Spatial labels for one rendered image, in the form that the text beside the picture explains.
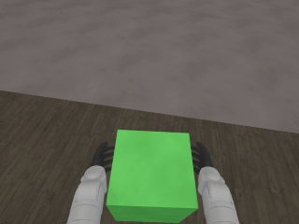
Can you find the left robot forearm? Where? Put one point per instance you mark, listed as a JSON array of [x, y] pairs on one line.
[[87, 205]]

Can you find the robot left hand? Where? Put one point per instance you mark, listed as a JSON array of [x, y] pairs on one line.
[[99, 156]]

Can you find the right robot forearm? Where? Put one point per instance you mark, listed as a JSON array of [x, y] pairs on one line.
[[219, 207]]

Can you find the carton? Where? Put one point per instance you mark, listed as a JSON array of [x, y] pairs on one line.
[[152, 177]]

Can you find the robot right hand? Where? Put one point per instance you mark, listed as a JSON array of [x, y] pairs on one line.
[[204, 157]]

